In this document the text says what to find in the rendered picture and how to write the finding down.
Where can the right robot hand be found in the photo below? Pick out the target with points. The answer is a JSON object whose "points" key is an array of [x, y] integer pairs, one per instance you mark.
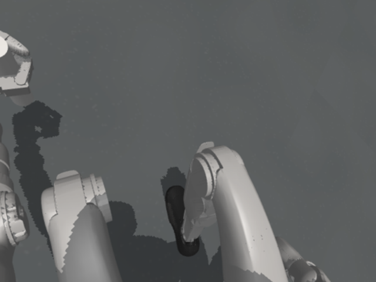
{"points": [[288, 254]]}

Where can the left robot arm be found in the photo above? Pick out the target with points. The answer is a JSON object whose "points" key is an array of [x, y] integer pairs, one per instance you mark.
{"points": [[14, 224]]}

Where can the right robot foot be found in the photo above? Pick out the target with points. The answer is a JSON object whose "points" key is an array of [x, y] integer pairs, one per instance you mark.
{"points": [[175, 211]]}

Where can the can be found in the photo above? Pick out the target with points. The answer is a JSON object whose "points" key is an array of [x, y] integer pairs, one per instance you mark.
{"points": [[9, 66]]}

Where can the left robot hand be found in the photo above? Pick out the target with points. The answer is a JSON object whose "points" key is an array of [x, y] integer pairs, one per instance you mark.
{"points": [[14, 85]]}

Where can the right robot arm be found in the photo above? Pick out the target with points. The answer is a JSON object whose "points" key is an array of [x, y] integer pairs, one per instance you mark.
{"points": [[305, 271]]}

